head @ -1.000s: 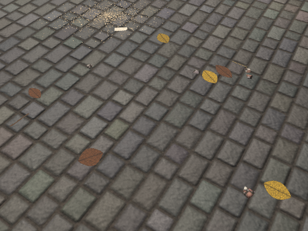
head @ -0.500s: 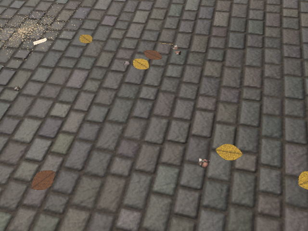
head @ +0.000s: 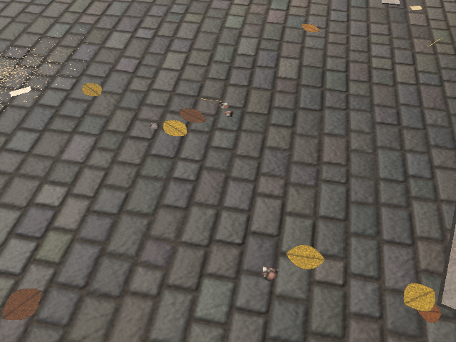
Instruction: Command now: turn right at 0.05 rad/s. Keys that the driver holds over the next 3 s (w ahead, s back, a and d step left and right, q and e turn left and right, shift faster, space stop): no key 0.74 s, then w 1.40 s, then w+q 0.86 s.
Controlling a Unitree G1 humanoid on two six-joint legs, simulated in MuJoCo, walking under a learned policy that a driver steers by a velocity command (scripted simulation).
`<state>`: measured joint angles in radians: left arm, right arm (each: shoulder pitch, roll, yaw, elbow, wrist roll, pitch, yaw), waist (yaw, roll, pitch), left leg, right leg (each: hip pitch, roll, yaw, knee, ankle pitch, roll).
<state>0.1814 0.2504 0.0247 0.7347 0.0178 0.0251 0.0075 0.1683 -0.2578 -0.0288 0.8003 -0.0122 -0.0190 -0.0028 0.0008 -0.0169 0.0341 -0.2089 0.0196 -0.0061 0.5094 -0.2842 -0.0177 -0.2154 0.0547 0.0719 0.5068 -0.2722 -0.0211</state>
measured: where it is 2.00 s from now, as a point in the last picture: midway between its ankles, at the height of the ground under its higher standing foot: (238, 318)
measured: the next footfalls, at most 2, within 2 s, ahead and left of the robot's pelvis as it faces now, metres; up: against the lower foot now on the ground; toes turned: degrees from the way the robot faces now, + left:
right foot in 1.04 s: +0.09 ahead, -0.12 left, +0.00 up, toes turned -1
left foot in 1.52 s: +0.46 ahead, +0.11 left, +0.00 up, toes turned +2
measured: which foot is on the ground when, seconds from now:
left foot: down 0.00-1.00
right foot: down 0.00-0.80, up 0.82-1.00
